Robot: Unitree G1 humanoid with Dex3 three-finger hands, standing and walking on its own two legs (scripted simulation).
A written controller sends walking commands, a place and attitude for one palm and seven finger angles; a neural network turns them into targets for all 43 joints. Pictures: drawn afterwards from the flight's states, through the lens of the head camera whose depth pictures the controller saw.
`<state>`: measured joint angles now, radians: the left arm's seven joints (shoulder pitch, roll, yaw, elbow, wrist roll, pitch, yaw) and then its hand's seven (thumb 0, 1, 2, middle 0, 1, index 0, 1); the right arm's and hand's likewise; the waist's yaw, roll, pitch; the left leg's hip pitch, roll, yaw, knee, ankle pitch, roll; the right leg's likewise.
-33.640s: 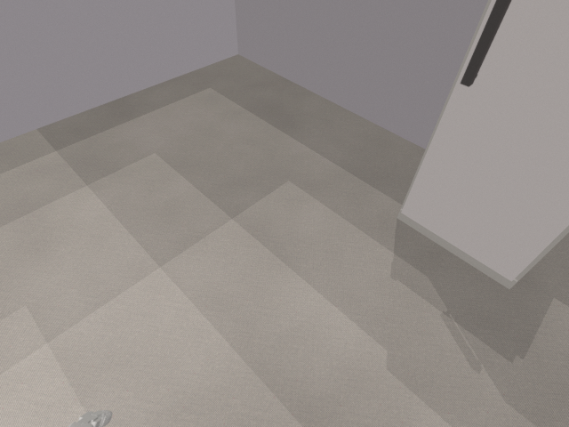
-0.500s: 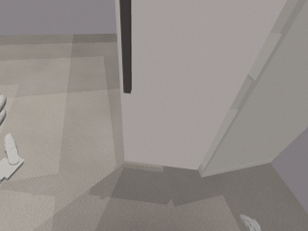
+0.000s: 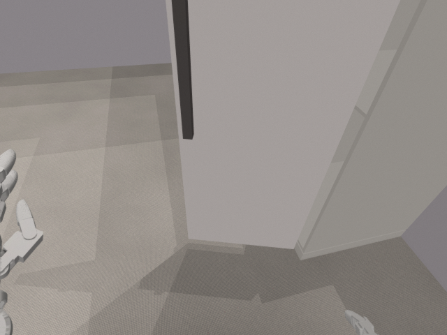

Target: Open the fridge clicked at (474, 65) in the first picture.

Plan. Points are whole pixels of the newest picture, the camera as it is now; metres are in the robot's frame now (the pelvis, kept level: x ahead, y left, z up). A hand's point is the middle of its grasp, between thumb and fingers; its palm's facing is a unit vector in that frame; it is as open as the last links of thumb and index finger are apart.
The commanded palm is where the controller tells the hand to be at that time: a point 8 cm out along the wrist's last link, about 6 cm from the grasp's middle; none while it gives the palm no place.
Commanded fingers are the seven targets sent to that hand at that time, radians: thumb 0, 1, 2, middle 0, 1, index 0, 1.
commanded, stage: stop stepping back and stand still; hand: left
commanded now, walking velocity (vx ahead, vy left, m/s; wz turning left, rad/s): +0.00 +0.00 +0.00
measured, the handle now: (186, 68) +0.67 +0.16 +0.19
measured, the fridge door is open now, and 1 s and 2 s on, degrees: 71 71 71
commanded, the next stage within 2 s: let the arm hang, fingers relaxed in 0.18 s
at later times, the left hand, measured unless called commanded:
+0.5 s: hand out of the picture +0.12 +0.23 -0.11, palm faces +0.00 -0.94 -0.34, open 7.4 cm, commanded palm none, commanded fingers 0.00 0.90 0.90 -0.20 -0.30 -0.20 -0.30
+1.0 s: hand out of the picture -0.04 +0.22 -0.16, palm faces +0.03 -0.97 -0.26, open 7.4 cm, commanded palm none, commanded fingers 0.00 0.90 0.90 -0.20 -0.30 -0.20 -0.30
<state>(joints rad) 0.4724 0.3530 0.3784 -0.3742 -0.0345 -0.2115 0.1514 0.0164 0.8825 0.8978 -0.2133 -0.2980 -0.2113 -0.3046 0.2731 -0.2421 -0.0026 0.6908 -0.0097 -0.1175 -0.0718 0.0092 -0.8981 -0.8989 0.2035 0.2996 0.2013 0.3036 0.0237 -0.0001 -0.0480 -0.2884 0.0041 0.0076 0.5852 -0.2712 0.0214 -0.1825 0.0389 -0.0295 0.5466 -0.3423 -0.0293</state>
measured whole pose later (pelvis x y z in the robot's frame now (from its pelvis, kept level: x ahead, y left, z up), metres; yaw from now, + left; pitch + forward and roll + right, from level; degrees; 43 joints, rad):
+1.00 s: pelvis -0.02 +0.01 +0.01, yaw +1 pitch -1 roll -1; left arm 0.27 0.24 0.01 1.16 0.01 0.01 0.02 0.01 0.91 0.90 -0.20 -0.30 -0.20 -0.30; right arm 0.26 -0.19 0.00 1.11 -0.02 0.02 -0.02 0.00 -0.90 -0.90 0.20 0.30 0.20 0.30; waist 0.00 0.02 0.04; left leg -0.27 -0.02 -0.01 0.44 -0.16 0.03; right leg -0.16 0.02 -0.05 0.41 -0.24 -0.02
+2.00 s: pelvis +0.01 +0.00 +0.02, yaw +1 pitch -1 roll +0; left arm 0.19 0.24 0.00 1.15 0.01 -0.01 0.02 0.01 0.90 0.90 -0.20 -0.30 -0.20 -0.30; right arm 0.17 -0.23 0.01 1.13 -0.02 0.00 -0.02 0.00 -0.90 -0.90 0.20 0.30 0.20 0.30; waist 0.00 0.00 0.04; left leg -0.19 -0.02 0.00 0.37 -0.16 0.02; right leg -0.08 0.02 -0.04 0.34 -0.24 -0.03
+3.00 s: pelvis +0.02 -0.02 +0.02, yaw +0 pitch -1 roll +0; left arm 0.17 0.25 0.01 1.13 0.01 -0.02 0.02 0.01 0.90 0.90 -0.20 -0.30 -0.20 -0.30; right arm 0.15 -0.26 0.01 1.14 -0.02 0.00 -0.03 0.00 -0.90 -0.90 0.20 0.30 0.20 0.30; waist 0.00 0.00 0.04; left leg -0.15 0.01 0.01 0.34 -0.18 -0.01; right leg -0.05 0.05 -0.03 0.31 -0.24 -0.05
